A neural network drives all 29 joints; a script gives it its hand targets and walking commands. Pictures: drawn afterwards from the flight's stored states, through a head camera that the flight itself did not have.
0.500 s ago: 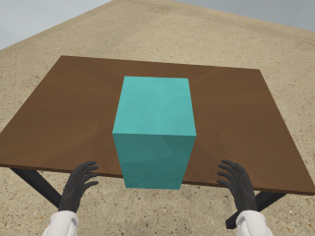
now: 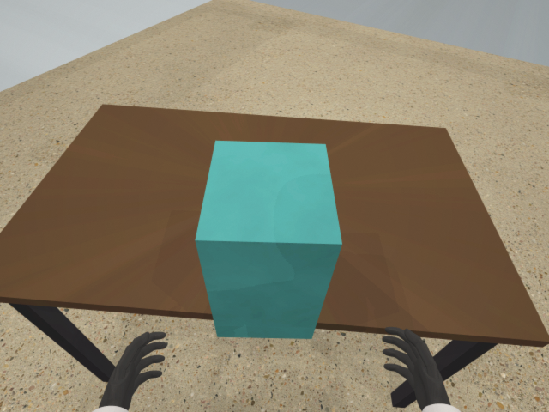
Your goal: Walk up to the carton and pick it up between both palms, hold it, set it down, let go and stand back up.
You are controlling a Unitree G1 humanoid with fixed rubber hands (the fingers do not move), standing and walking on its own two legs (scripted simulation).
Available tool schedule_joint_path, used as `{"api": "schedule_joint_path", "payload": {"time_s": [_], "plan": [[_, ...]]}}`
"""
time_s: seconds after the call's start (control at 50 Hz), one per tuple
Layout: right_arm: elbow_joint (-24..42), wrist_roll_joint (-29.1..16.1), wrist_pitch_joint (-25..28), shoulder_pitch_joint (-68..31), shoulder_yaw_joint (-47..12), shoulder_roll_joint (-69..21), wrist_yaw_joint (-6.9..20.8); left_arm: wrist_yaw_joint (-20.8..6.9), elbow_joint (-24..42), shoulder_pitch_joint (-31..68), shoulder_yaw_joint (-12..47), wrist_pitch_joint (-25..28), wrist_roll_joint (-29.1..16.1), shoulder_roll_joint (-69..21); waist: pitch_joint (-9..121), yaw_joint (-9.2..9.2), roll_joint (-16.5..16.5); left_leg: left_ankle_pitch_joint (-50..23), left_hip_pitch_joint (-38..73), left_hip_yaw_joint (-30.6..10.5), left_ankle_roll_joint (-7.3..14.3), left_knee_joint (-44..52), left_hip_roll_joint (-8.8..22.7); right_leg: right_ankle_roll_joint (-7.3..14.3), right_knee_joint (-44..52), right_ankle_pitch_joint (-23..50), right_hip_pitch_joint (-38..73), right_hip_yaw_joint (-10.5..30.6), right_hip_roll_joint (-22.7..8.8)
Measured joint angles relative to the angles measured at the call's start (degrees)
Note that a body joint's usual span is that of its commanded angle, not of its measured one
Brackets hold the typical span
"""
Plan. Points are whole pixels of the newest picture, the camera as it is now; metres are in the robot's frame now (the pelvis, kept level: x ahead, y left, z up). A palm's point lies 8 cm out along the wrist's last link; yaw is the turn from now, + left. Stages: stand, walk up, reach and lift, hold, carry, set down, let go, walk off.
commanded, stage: set down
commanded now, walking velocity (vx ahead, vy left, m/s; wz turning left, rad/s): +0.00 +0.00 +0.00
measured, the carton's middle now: (267, 247) +0.35 +0.03 +0.04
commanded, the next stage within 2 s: let go in 0.38 s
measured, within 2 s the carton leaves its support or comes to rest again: neither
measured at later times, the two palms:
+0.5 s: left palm (129, 406) +0.15 +0.22 -0.08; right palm (441, 406) +0.16 -0.23 -0.07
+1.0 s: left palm (127, 411) +0.15 +0.23 -0.09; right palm out of the picture +0.13 -0.24 -0.10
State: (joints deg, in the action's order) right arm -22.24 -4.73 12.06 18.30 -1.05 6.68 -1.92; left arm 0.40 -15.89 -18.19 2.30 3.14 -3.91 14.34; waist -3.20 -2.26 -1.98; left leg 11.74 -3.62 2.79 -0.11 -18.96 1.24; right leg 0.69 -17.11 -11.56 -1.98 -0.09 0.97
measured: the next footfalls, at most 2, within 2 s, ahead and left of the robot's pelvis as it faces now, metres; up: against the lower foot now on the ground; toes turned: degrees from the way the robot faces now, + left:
none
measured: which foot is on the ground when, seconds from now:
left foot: down 0.00-1.00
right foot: down 0.00-1.00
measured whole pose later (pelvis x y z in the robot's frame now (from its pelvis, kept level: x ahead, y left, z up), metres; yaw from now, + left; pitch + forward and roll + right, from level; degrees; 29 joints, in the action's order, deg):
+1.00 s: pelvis -0.01 +0.00 -0.01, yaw -1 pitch -1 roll -1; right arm -41.8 2.0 4.5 10.0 1.8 12.3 0.7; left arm -0.4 -31.9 -11.1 -1.4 -1.7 2.4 11.8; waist -2.7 -0.3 -0.4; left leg 14.8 -10.5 3.0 -0.1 -26.7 2.0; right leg 0.8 -24.7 -14.3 -9.1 0.0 1.4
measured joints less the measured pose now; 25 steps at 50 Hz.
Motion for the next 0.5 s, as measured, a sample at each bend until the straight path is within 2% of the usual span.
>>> {"api": "schedule_joint_path", "payload": {"time_s": [0.18, 0.5], "plan": [[-6.07, 1.76, 0.44, -2.12, 0.59, 1.51, 1.1, -0.16, -3.87, 1.33, -1.19, -2.58, 2.35, -1.36, 0.01, 0.36, 0.69, 0.15, -0.19, 0.15, -0.12, 0.02, 0.21, 0.1, 0.23, 0.07, -0.2, 0.19, 0.21], [-15.96, 4.65, -0.09, -6.9, 1.39, 2.94, 1.95, -1.0, -11.26, 5.51, -3.18, -7.92, 3.9, -1.6, -0.94, 1.59, 0.4, 0.2, -0.74, -0.45, -0.79, -0.58, 0.59, 0.77, -1.28, -0.64, -1.02, -0.42, 0.59]]}}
